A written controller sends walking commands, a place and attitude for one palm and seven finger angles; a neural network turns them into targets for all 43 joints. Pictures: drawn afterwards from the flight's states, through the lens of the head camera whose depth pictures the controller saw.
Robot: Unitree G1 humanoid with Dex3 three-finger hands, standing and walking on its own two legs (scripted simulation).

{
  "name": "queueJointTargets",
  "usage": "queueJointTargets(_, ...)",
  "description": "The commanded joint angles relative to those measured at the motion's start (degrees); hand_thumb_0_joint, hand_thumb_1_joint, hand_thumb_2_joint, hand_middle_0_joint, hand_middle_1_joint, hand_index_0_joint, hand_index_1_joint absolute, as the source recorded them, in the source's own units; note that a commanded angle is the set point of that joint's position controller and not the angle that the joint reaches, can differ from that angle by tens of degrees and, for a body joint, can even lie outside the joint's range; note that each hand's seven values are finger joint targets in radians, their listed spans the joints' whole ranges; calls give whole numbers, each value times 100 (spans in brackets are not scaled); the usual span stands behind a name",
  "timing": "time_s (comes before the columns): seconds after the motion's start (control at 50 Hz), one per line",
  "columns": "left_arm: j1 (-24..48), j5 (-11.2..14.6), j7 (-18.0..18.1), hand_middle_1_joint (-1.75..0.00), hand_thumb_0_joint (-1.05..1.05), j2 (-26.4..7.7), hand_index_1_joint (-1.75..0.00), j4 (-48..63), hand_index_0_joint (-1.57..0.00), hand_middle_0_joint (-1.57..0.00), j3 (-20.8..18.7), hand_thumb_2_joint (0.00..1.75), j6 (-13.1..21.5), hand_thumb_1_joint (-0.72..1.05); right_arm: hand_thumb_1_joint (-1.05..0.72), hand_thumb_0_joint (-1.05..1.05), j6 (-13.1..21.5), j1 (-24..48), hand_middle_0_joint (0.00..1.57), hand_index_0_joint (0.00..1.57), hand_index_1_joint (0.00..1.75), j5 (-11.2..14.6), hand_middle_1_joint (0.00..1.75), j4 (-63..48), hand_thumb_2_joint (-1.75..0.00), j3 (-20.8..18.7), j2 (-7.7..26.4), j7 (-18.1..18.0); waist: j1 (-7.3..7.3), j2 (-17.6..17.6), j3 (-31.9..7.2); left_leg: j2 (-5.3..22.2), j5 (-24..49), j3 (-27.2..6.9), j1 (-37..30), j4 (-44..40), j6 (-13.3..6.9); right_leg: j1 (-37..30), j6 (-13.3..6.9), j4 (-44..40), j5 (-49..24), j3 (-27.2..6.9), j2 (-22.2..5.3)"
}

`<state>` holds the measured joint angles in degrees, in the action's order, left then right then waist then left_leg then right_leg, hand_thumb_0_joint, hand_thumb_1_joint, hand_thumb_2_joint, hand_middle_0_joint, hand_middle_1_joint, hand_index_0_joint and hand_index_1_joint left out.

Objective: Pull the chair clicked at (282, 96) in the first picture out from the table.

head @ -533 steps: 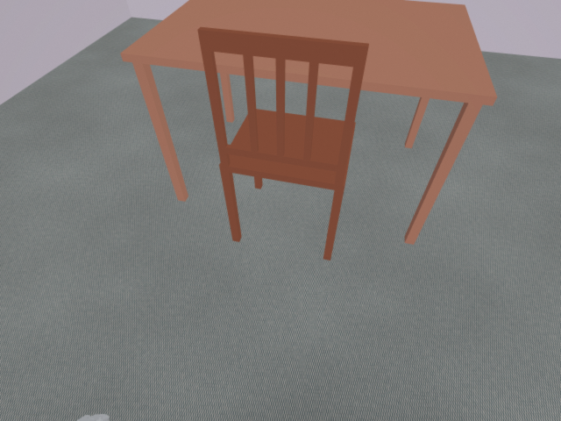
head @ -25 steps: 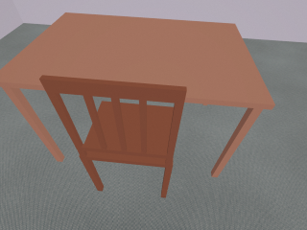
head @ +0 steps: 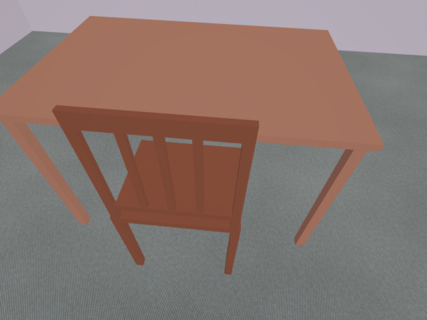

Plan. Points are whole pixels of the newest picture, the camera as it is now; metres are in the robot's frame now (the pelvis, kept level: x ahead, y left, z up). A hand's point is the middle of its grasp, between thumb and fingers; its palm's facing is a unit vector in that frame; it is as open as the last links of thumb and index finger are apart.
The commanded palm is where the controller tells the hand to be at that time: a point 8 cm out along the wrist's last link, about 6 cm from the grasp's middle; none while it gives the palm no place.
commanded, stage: raise the hand toward the chair's back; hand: left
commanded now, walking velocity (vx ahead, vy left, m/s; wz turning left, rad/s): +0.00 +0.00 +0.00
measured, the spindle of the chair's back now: (166, 177) +0.47 +0.16 -0.08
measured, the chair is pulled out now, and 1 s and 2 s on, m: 0.00 0.00 0.00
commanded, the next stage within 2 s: none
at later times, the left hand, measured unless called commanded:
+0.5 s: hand (149, 311) +0.15 +0.13 -0.06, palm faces -0.07 -1.00 +0.05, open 9.0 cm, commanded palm +0.12 +0.21 -0.07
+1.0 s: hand (129, 297) +0.17 +0.17 -0.05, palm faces +0.01 -1.00 -0.06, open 13.4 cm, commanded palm +0.14 +0.23 -0.05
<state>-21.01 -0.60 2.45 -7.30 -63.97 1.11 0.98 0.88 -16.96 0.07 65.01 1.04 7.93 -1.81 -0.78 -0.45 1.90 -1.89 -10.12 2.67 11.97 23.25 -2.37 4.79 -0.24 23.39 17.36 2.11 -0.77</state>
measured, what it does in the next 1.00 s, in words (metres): lowers itself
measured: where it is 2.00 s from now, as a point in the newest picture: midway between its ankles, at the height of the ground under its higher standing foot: outside the picture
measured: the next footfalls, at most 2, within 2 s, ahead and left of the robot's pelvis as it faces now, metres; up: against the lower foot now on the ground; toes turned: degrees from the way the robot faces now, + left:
none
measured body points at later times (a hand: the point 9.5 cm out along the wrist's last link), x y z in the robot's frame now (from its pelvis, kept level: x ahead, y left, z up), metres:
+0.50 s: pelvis -0.04 -0.02 -0.09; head -0.01 +0.00 +0.36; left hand +0.15 +0.19 -0.06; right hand +0.19 -0.28 -0.11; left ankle +0.03 +0.09 -0.74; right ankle -0.05 -0.11 -0.74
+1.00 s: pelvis -0.05 -0.01 -0.10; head +0.01 -0.01 +0.35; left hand +0.16 +0.23 -0.05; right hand +0.09 -0.26 -0.19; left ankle +0.03 +0.09 -0.74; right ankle -0.05 -0.11 -0.74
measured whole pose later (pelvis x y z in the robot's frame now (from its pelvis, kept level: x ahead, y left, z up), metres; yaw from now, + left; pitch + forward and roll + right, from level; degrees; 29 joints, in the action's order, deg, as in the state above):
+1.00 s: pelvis -0.05 -0.01 -0.10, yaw -1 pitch +15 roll -3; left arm -24.1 15.1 -12.1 -12.9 -0.8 -8.7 23.9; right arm 9.2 -15.8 2.0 34.0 -0.4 11.7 -4.3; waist 1.5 2.9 -8.3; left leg 2.2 -24.1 0.3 56.8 65.8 -1.3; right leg 48.3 -2.1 65.6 32.4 4.7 2.0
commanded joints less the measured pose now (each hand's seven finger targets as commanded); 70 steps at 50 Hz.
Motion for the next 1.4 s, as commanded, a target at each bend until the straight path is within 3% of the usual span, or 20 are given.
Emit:
queueJointTargets(0.0, -583, -6, 33, -30, 0, -474, -30, 47, -20, -20, -103, 90, 51, 90, -90, 0, 79, -338, 20, 20, 30, -4, 30, -137, -90, -95, 529, -38, 24, -27, 209, 678, 764, -726, -405, -352, -20, 620, -148, -488, -844, -394, -517)
queueJointTargets(0.06, -566, -11, 35, -30, 0, -474, -30, 48, -20, -20, -97, 90, 43, 90, -90, 0, 73, -330, 20, 20, 30, -5, 30, -122, -90, -97, 512, -39, 28, 34, 332, 676, 712, -712, -355, -375, -14, 657, -150, -502, -794, -389, -504)
queueJointTargets(0.08, -580, -141, 205, -30, 0, -618, -30, 28, -20, -20, -70, 90, 241, 90, -90, 0, 156, 192, 20, 20, 30, -38, 30, -546, -90, -58, 702, 68, -85, -277, 577, 720, 1337, -619, 240, 834, 100, 883, -81, -564, -2502, -721, -688)
queueJointTargets(0.1, 3367, 1028, 91, -30, 0, -1637, -30, 8669, -20, -20, -304, 89, 1296, 88, -90, 0, 846, -59, 20, 20, 30, 164, 30, -2578, -90, -345, 1799, -167, 860, 663, -2134, 190, 1195, -316, -1572, 252, -31, 814, -85, 242, -1996, -52, -135)
queueJointTargets(0.12, 2983, 763, 392, -29, 0, -2138, -29, 8554, -20, -20, -784, 88, 1272, 85, -90, 0, 1291, 616, 20, 20, 30, 245, 30, -2180, -90, -105, 1268, -398, 511, 896, -2020, 439, 1117, -151, -1606, 366, 17, 1195, -101, 469, -1026, 142, 118)
queueJointTargets(0.14, 96, 742, 451, -29, 0, -586, -29, 6806, -19, -19, -104, 87, 560, 83, -90, 0, 1631, 373, 20, 20, 30, 226, 30, -2297, -90, -222, 1096, -314, 364, 926, -1470, 502, 796, -440, -1086, 44, 51, 1531, -173, 851, -253, 330, 165)
queueJointTargets(0.16, -371, 937, 413, -29, 0, 223, -29, 6292, -19, -19, 414, 86, 333, 81, -90, 0, 1725, 332, 20, 20, 30, 303, 30, -2193, -90, -182, 1075, -277, 356, 711, -754, 354, 347, -577, -343, 176, 83, 1692, -157, 907, -142, 406, 87)
queueJointTargets(0.18, 73, 1111, 312, -28, 0, 166, -28, 7048, -19, -19, 508, 85, 565, 78, -90, 0, 1800, 420, 20, 20, 30, 326, 30, -2520, -90, -250, 1285, -290, 362, 838, -493, 315, -116, -618, -11, 444, 104, 1782, -102, 772, -275, 434, 40)
queueJointTargets(0.2, 128, 1024, 257, -28, 0, -208, -28, 6957, -19, -19, 258, 84, 806, 76, -90, 0, 1858, 473, 20, 20, 30, 228, 30, -2616, -90, -320, 1433, -292, 532, 371, -521, 276, -380, -658, 262, 752, 78, 2144, -70, 769, -130, 396, 58)
queueJointTargets(0.24, -222, 990, -42, -27, 0, 136, -27, 5981, -18, -18, 281, 82, 1326, 71, -90, 0, 1825, 524, 20, 20, 30, 69, 30, -2891, -90, -395, 1407, -211, 609, -994, -306, 194, -596, -632, 1111, 1501, 109, 3124, -33, 1164, 388, 483, 137)
queueJointTargets(0.26, -867, 1104, -338, -27, 0, 280, -27, 5391, -18, -18, 95, 81, 1700, 69, -90, 0, 1802, 689, 20, 20, 30, 31, 30, -3041, -90, -482, 1371, -158, 310, -1466, -264, 218, -757, -591, 1681, 1809, 182, 3528, -49, 1488, 715, 479, 152)
queueJointTargets(0.32, -2017, 1361, -1433, -26, 0, -181, -26, 5129, -17, -17, -604, 78, 2912, 62, -90, 0, 1692, 1050, 20, 20, 30, 65, 30, -3562, -90, -659, 1328, 148, -316, -1005, -979, 137, -465, -388, 2577, 2524, 326, 3527, -173, 2364, 280, 198, 104)
queueJointTargets(0.36, -1861, 1434, -2020, -25, 0, -647, -25, 5306, -17, -17, -1056, 76, 3456, 57, -90, 0, 1548, 1244, 20, 20, 30, 108, 30, -3927, -90, -733, 1324, 262, -309, -500, -1437, 116, -260, -266, 2887, 3032, 298, 3569, -192, 2897, -287, 24, 46)
queueJointTargets(0.42, -1487, 1482, -1957, -24, 0, -1109, -24, 6141, -16, -16, -1583, 73, 3160, 50, -90, 0, 1187, 1420, 20, 20, 30, 138, 30, -4422, -90, -747, 1245, 178, -444, 76, -1791, 83, -504, -110, 3193, 3270, 210, 3562, -173, 3109, -29, -172, 67)
queueJointTargets(0.5, -465, 1496, -1424, -22, 0, -1014, -22, 8103, -15, -15, -1321, 69, 3277, 41, -90, 0, 997, 1108, 20, 20, 30, 86, 30, -4659, -90, -668, 1059, -3, -70, 740, -2202, 239, -568, -287, 2873, 3575, 73, 4058, -166, 3193, 212, -265, 159)
queueJointTargets(0.62, 372, 1427, -1755, -20, 0, -833, -20, 8076, -14, -14, -457, 63, 3607, 27, -90, 0, 1205, 914, 20, 20, 30, 83, 30, -4314, -90, -452, 1193, -197, 595, 430, -1736, 366, -1361, -590, 3366, 4014, -9, 5086, -127, 3115, 1330, -308, 250)
queueJointTargets(0.7, 31, 1624, -2107, -19, 0, -1168, -19, 7498, -13, -13, -846, 59, 2826, 18, -90, 0, 1243, 907, 20, 20, 30, 216, 30, -4318, -90, -412, 1252, -319, 324, 128, -2067, 298, -1544, -529, 3632, 3974, -16, 4523, -65, 2752, 1871, -575, 152)
queueJointTargets(0.82, -289, 1754, -1559, -16, 0, -1389, -16, 7547, -11, -11, -1656, 53, 2265, 4, -90, 0, 1117, 1078, 20, 20, 30, 224, 30, -4294, -90, -410, 1040, -388, -25, -27, -2325, 318, -1031, -519, 3336, 3588, 5, 3921, -29, 2739, 1311, -363, 134)
queueJointTargets(0.98, -310, 1624, -1527, -14, 0, -1119, -14, 7275, -10, -10, -1233, 45, 2874, -15, -90, 0, 1280, 798, 20, 20, 30, 189, 30, -4101, -90, -482, 1178, -279, 169, 176, -2103, 342, -859, -511, 3054, 3417, 25, 4244, -61, 2894, 912, -99, 143)
queueJointTargets(1.38, 324, 1622, -1665, -8, 0, -1375, -8, 7364, -6, -6, -1379, 30, 2586, -50, -90, 0, 1072, 614, 20, 20, 30, 180, 30, -4312, -90, -418, 1366, -217, 256, 572, -2165, 427, -579, -798, 2147, 2976, 106, 4286, -122, 2927, 497, 274, 245)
